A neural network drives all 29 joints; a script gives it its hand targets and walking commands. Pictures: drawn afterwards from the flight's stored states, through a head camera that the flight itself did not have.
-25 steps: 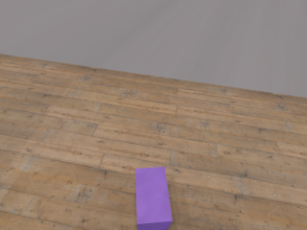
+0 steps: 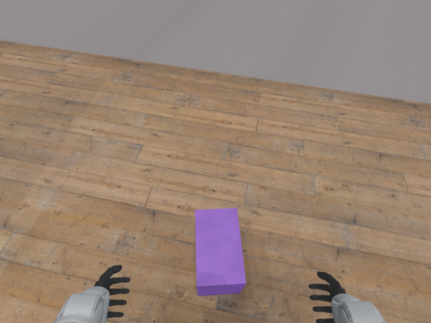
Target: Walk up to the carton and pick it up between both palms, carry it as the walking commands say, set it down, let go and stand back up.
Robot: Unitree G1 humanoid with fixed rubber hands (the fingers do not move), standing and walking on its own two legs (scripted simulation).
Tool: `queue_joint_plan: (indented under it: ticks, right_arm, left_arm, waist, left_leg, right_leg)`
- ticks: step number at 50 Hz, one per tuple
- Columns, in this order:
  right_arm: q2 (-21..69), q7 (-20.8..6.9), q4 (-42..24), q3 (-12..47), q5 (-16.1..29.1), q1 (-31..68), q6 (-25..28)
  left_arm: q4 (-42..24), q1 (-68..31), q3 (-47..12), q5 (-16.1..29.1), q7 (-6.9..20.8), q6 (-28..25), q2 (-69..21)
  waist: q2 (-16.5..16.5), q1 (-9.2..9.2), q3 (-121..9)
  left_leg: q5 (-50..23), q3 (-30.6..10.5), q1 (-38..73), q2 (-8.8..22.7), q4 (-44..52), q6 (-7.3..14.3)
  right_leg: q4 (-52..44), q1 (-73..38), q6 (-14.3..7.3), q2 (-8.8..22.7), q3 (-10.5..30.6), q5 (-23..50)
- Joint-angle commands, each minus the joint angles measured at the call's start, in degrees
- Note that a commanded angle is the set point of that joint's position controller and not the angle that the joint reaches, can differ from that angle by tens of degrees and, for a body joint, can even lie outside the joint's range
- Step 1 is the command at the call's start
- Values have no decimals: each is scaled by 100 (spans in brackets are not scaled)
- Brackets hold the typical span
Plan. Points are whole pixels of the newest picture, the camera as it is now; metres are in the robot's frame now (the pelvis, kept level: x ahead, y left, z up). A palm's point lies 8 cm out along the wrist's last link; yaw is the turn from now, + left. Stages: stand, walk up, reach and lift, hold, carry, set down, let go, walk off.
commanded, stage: reach and lift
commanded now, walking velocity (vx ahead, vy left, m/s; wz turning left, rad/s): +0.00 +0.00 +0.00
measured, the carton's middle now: (217, 252) +0.43 -0.02 -0.65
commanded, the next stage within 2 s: none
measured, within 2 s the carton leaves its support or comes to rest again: neither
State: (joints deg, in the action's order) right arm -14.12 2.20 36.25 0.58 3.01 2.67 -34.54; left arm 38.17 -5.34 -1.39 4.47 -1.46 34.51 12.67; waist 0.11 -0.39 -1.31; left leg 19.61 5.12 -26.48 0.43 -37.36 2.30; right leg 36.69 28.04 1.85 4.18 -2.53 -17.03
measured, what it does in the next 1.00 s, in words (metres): lowers itself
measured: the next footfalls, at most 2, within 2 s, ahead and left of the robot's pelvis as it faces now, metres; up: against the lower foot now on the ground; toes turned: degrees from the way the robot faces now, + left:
none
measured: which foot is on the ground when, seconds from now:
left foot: down 0.00-1.00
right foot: down 0.00-1.00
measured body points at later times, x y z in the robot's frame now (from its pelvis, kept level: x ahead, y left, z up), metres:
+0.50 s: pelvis -0.07 -0.04 -0.05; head +0.06 -0.04 +0.38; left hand +0.18 +0.19 -0.16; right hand +0.18 -0.22 -0.16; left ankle -0.01 +0.09 -0.72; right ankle +0.01 -0.16 -0.72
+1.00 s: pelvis -0.09 -0.04 -0.08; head +0.14 -0.02 +0.30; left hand +0.33 +0.16 -0.19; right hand +0.33 -0.20 -0.19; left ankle -0.01 +0.09 -0.72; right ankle +0.01 -0.16 -0.72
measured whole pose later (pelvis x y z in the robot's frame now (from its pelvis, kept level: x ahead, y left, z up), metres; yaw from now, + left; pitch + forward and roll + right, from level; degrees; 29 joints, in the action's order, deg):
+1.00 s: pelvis -0.09 -0.04 -0.08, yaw +4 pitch +29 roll +0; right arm -6.9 6.0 46.6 -14.0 -0.7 45.7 -17.2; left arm 48.8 -48.2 14.6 -2.9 -3.9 17.2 7.9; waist -0.3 1.9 2.1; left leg 17.7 -0.1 -71.9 0.1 -60.9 -0.5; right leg 60.9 72.2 1.0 1.8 0.3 -17.4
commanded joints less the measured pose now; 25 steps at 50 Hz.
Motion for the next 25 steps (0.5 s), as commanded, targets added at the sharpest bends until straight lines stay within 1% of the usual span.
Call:
queue_joint_plan:
  ticks: [1, 4, 7, 8, 10, 12, 13, 14, 16, 17, 19, 22, 25]
  right_arm:
    - [161, -95, -472, -27, -85, -1448, -534]
    - [297, -168, -1103, -328, -369, -1119, -101]
    - [315, -137, -1735, -712, -584, -735, 373]
    - [350, -121, -1824, -796, -639, -659, 518]
    - [483, -105, -1743, -906, -697, -793, 712]
    - [537, -112, -1663, -909, -720, -916, 884]
    - [523, -119, -1668, -872, -678, -869, 935]
    - [553, -113, -1668, -824, -618, -786, 952]
    - [683, -73, -1671, -702, -500, -520, 898]
    - [737, -44, -1690, -644, -448, -331, 839]
    - [774, 21, -1797, -569, -368, 124, 699]
    - [758, 147, -1833, -580, -353, 827, 491]
    - [802, 266, -1622, -637, -344, 1442, 369]
  left_arm:
    - [-416, 1563, 213, -219, 224, 557, 154]
    - [-1120, 1018, 313, -424, 391, 136, 139]
    - [-1522, 610, 403, -614, 549, -359, 214]
    - [-1529, 527, 428, -672, 586, -517, 202]
    - [-1448, 590, 463, -787, 613, -741, 130]
    - [-1550, 603, 492, -786, 597, -926, 24]
    - [-1671, 520, 510, -726, 579, -982, 26]
    - [-1744, 425, 533, -678, 561, -1003, 40]
    - [-1770, 188, 640, -656, 541, -957, 134]
    - [-1727, 31, 702, -664, 541, -904, 198]
    - [-1588, -346, 830, -688, 564, -785, 302]
    - [-1306, -1054, 936, -657, 622, -633, 343]
    - [-982, -1727, 1020, -656, 655, -548, 364]
  waist:
    - [-6, -140, -1359]
    - [130, -75, -1401]
    - [148, -38, -1697]
    - [150, -6, -1769]
    - [185, 66, -1934]
    - [204, 158, -2239]
    - [153, 213, -2368]
    - [120, 256, -2381]
    - [61, 272, -2176]
    - [43, 247, -2009]
    - [30, 166, -1753]
    - [-86, 146, -1501]
    - [-173, 168, -1344]
  left_leg:
    - [-3846, -860, 848, -110, 426, 3]
    - [-3624, -818, 598, -103, 319, -18]
    - [-3128, -744, 151, -129, -146, -93]
    - [-2959, -719, -12, -134, -318, -104]
    - [-2743, -689, -242, -145, -600, -111]
    - [-2829, -672, -351, -172, -838, -141]
    - [-2764, -662, -389, -188, -931, -154]
    - [-2501, -640, -476, -215, -969, -152]
    - [-1580, -562, -799, -281, -983, -122]
    - [-1056, -521, -987, -306, -973, -108]
    - [-267, -441, -1294, -331, -989, -76]
    - [425, -356, -1556, -343, -1110, -33]
    - [727, -360, -1609, -344, -1257, -17]
  right_leg:
    - [-95, -1104, -494, -581, 449, 3001]
    - [-14, -480, -467, -602, 398, 2868]
    - [381, 58, -351, -607, 400, 2581]
    - [533, 189, -291, -608, 383, 2450]
    - [798, 349, -193, -635, 314, 2251]
    - [1031, 439, -150, -656, 259, 2221]
    - [1119, 495, -133, -659, 234, 2122]
    - [1154, 579, -115, -642, 210, 1929]
    - [1165, 732, -76, -580, 197, 1303]
    - [1152, 801, -62, -545, 202, 911]
    - [1113, 859, -69, -505, 210, 174]
    - [1028, 908, -92, -467, 285, -663]
    - [987, 1006, -79, -445, 373, -1139]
